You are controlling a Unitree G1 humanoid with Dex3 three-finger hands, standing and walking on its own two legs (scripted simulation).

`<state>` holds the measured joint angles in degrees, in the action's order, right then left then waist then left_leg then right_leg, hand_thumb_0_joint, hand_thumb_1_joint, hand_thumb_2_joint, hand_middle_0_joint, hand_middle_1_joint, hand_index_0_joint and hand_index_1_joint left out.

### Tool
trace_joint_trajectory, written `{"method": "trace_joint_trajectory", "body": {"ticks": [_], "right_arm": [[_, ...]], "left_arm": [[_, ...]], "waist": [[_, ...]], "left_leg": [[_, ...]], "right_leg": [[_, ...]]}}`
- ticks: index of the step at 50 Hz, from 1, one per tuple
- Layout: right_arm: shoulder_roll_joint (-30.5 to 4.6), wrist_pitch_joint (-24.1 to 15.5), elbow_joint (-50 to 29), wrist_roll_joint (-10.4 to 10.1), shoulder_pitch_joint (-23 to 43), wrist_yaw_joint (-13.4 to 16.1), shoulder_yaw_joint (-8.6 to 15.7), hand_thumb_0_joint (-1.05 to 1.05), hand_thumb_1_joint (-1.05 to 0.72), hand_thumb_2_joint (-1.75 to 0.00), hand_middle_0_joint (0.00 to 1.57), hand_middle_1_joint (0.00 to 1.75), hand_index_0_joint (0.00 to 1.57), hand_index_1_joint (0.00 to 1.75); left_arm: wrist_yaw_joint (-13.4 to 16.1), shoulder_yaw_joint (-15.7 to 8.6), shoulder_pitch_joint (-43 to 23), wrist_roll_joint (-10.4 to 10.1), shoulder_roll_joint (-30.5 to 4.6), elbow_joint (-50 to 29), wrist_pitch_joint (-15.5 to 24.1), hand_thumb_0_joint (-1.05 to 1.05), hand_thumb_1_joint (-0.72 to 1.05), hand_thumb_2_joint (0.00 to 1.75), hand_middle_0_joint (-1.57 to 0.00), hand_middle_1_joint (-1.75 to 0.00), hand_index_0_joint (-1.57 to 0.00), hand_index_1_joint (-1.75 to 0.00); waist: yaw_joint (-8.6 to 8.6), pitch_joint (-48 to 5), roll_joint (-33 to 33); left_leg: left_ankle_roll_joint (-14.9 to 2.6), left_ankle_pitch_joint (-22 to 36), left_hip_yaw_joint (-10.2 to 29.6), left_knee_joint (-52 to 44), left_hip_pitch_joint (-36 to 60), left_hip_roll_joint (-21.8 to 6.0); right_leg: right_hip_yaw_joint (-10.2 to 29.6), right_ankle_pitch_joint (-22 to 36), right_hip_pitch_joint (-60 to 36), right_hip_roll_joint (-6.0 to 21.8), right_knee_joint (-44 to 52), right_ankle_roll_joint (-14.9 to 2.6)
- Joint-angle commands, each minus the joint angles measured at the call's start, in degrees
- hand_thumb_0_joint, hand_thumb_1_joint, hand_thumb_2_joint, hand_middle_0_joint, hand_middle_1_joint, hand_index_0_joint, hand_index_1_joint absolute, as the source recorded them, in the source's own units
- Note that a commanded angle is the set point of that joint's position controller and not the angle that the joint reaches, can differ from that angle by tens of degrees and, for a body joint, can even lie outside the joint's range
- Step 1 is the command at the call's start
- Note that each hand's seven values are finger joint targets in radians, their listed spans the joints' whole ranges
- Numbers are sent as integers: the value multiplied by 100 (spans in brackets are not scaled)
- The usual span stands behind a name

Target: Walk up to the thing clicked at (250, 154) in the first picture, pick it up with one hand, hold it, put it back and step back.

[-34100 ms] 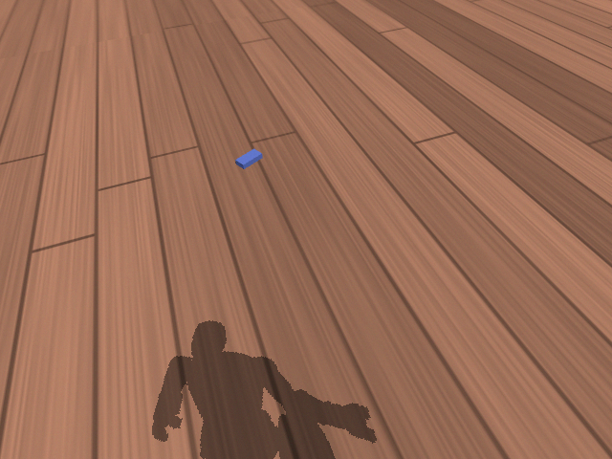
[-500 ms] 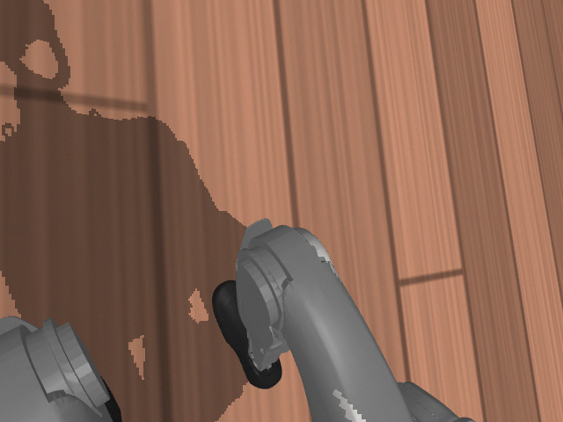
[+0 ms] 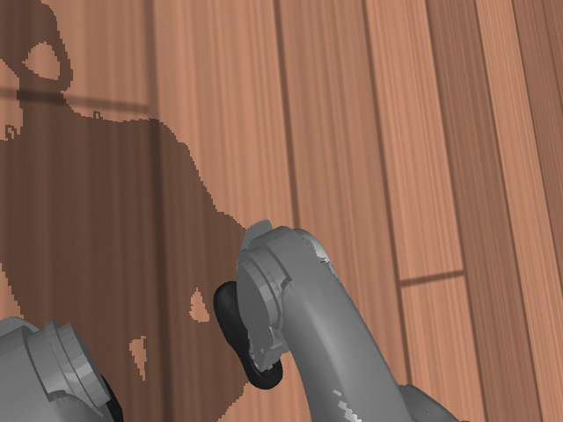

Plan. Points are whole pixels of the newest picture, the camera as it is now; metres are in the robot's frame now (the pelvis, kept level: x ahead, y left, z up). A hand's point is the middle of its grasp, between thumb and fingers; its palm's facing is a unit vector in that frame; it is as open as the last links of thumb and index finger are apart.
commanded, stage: close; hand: left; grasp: from above
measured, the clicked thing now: out of the picture +0.47 +0.32 -0.30
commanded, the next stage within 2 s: settle in 0.18 s
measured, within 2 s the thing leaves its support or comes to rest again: leaves its support in 0.64 s
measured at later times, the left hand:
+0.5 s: hand out of the picture +0.46 +0.31 -0.26, palm faces -0.43 -0.17 -0.89, open 9.2 cm
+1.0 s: hand out of the picture +0.45 +0.33 -0.18, palm faces -0.42 -0.13 -0.90, open 9.2 cm
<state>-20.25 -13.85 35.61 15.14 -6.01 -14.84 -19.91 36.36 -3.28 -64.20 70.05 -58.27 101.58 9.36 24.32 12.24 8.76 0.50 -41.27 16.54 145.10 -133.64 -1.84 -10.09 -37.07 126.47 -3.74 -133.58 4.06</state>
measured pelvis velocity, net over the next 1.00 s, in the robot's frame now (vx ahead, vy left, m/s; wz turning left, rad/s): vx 0.01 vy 0.00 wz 0.08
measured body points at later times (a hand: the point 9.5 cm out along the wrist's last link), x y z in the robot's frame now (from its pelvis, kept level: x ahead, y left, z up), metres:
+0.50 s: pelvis +0.00 +0.00 +0.00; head +0.29 +0.13 +0.32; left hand +0.48 +0.32 -0.21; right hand +0.05 -0.25 -0.05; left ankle +0.06 +0.13 -0.28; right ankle +0.12 -0.12 -0.28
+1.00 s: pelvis +0.01 +0.00 +0.01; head +0.25 +0.11 +0.37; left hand +0.47 +0.34 -0.13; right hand +0.10 -0.26 -0.08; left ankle +0.06 +0.13 -0.28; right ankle +0.12 -0.12 -0.28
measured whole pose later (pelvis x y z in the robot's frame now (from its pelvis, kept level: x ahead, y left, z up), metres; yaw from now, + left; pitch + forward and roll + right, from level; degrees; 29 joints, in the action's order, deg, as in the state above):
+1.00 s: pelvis +0.01 +0.00 +0.01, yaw +4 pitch +33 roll -12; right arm -18.0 -7.6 38.6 8.9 -7.8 -14.2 -9.1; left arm 22.7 -1.6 -59.0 68.0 -44.7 84.6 3.8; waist 17.6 0.2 1.2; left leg 0.6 -39.9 11.5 141.3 -135.7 -0.9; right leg -6.3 -38.4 129.7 -1.5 -133.8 2.8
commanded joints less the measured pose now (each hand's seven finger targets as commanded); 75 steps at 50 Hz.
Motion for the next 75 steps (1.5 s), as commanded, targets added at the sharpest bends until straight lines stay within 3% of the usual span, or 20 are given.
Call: {"method": "trace_joint_trajectory", "body": {"ticks": [1, 5, 8, 11, 22, 28, 31, 32, 33, 34, 35, 38, 40, 45, 46, 50, 58, 63, 71, 75], "right_arm": [[-1940, 46, 79, -12, -1124, 92, 534, 0, -89, -90, 20, 30, 20, 30], [-1953, 68, 74, 7, -1126, 115, 517, 0, -89, -90, 20, 30, 20, 30], [-1923, 81, 135, 9, -1150, 122, 523, 0, -89, -90, 20, 30, 20, 30], [-1888, 81, 94, 15, -1140, 130, 509, 0, -89, -90, 20, 30, 20, 30], [-1957, 204, 131, -15, -1230, 170, 669, 0, -91, -90, 20, 30, 20, 30], [-1881, 294, 171, -75, -1264, 138, 861, 0, -91, -90, 20, 30, 20, 30], [-1830, 314, 204, -144, -1239, 113, 992, 0, -91, -90, 20, 30, 20, 30], [-1739, 305, 99, -170, -1198, 97, 1008, 0, -90, -90, 20, 30, 20, 30], [-1727, 302, 218, -221, -1210, 95, 1081, 0, -91, -90, 20, 30, 20, 30], [-1754, 307, 218, -245, -1335, 98, 1139, 0, -90, -90, 20, 30, 20, 30], [-1728, 317, 274, -296, -1353, 95, 1220, 0, -91, -90, 20, 30, 20, 30], [-1585, 367, 333, -421, -1412, 55, 1373, 0, -90, -90, 20, 30, 20, 30], [-1565, 416, 405, -483, -1478, 54, 1453, 0, -90, -90, 20, 30, 20, 30], [-1455, 592, 356, -613, -1450, 97, 1540, 0, -90, -90, 20, 30, 20, 30], [-1434, 626, 349, -629, -1488, 106, 1560, 0, -90, -90, 20, 30, 20, 30], [-1338, 773, 296, -688, -1460, 201, 1586, 0, -90, -90, 20, 30, 20, 30], [-1253, 1026, 151, -722, -1488, 486, 1658, 0, -90, -90, 20, 30, 20, 30], [-1164, 1110, 184, -740, -1590, 600, 1709, 0, -88, -89, 20, 30, 20, 30], [-1128, 1297, 129, -917, -1645, 739, 1968, 0, -90, -90, 20, 30, 20, 30], [-1104, 1431, 186, -1006, -1670, 837, 2085, 0, -90, -90, 20, 30, 20, 30]], "left_arm": [[102, -84, -1153, -22, -1143, -373, -15, 0, 45, 41, -80, -53, -83, -50], [114, 11, -1126, -43, -1047, -278, -5, 0, 55, 42, -88, -50, -90, -47], [125, -113, -1171, -18, -1204, -447, -2, 0, 59, 40, -91, -49, -94, -46], [85, 35, -1127, -44, -940, -289, -27, 0, 62, 39, -93, -48, -96, -45], [-67, -175, -1164, -155, -1233, -831, -105, 0, 70, 46, -109, -43, -110, -42], [-147, -443, -1107, -64, -1175, -1478, -173, 0, 72, 44, -111, -38, -111, -38], [-212, -403, -1455, -5, -1034, -2125, -127, 0, 75, 42, -112, -38, -113, -37], [-258, -169, -1480, -43, -629, -2317, -109, 0, 78, 41, -114, -37, -115, -36], [-295, -197, -1258, -42, -654, -2018, -154, 0, 78, 41, -115, -36, -116, -35], [-315, -246, -1700, -9, -767, -2801, -107, 0, 80, 43, -116, -37, -117, -36], [-336, -373, -1333, -50, -816, -2561, -152, 0, 83, 43, -118, -36, -119, -36], [-492, -75, -1449, -95, -156, -2868, -254, 0, 92, 44, -124, -39, -126, -37], [-607, -40, -1448, -126, -56, -2560, -363, 0, 96, 46, -126, -40, -128, -38], [-973, 30, -1258, -224, 153, -2526, -553, 0, 97, 51, -129, -41, -130, -40], [-1071, 104, -1360, -230, 261, -2551, -561, 0, 96, 52, -130, -41, -130, -41], [-1361, 135, -1493, -291, 248, -2672, -538, 0, 94, 50, -128, -41, -129, -40], [-1626, -176, -1629, -228, -226, -3133, -275, 0, 88, 49, -123, -40, -123, -39], [-1687, -112, -1513, -217, -19, -3243, -256, 0, 84, 47, -115, -40, -119, -37], [-2028, -211, -1216, -426, -70, -3992, -434, 0, 89, 43, -115, -49, -120, -44], [-2286, -183, -974, -489, 24, -4199, -495, 0, 91, 44, -116, -49, -120, -44]], "waist": [[231, -3546, -2973], [334, -3455, -2817], [181, -3633, -3029], [332, -3458, -2865], [104, -4019, -3301], [-110, -4539, -3739], [-120, -4604, -3916], [-98, -4661, -3933], [-87, -4500, -3756], [-167, -4844, -3991], [-282, -4954, -3980], [-308, -5044, -3891], [-261, -4883, -3713], [-550, -5052, -3408], [-462, -5011, -3358], [-498, -5072, -3067], [-683, -5331, -2748], [-698, -5508, -2807], [-1082, -6196, -3124], [-1117, -6004, -2801]], "left_leg": [[-40, 1126, -567, -1597, 2621, -183], [-69, 1046, -604, -1529, 2485, -185], [-32, 1207, -593, -1577, 2640, -180], [-51, 1135, -588, -1543, 2557, -176], [-34, 1376, -667, -1620, 2797, -162], [37, 1836, -701, -1636, 3163, -132], [25, 1737, -776, -1583, 3144, -118], [23, 1676, -806, -1640, 3156, -92], [0, 1492, -816, -1640, 3085, -111], [10, 1640, -846, -1667, 3208, -80], [24, 1568, -841, -1718, 3286, -87], [10, 1652, -879, -1721, 3251, -63], [-30, 1510, -948, -1759, 3029, -22], [-69, 1401, -1001, -1962, 2917, 45], [-74, 1349, -991, -2001, 2945, 50], [-136, 1367, -1130, -1923, 2746, 80], [-148, 1224, -1263, -1896, 2563, 150], [-141, 1370, -1309, -1990, 2825, 147], [-114, 1380, -1378, -2474, 3368, 194], [-160, 1485, -1437, -2549, 3385, 235]], "right_leg": [[-648, 1334, -2099, -233, 1076, -468], [-631, 1318, -2116, -262, 1152, -435], [-641, 1392, -2130, -224, 1059, -466], [-653, 1372, -2086, -237, 1092, -451], [-566, 1535, -2370, -235, 1103, -490], [-580, 1793, -2167, -198, 930, -579], [-530, 1714, -1974, -185, 957, -616], [-500, 1711, -1996, -181, 988, -615], [-471, 1589, -1912, -183, 1002, -599], [-463, 1691, -1937, -156, 1025, -597], [-421, 1594, -1910, -144, 994, -626], [-412, 1645, -1570, -107, 974, -631], [-355, 1558, -1523, -99, 1021, -606], [-254, 1395, -1512, -40, 1058, -639], [-252, 1355, -1508, -42, 1083, -627], [-99, 1351, -1768, -42, 1229, -603], [95, 948, -1985, -12, 1429, -649], [102, 1161, -2065, 19, 1458, -625], [151, 1108, -2164, 84, 1589, -692], [194, 1207, -2165, 124, 1798, -686]]}}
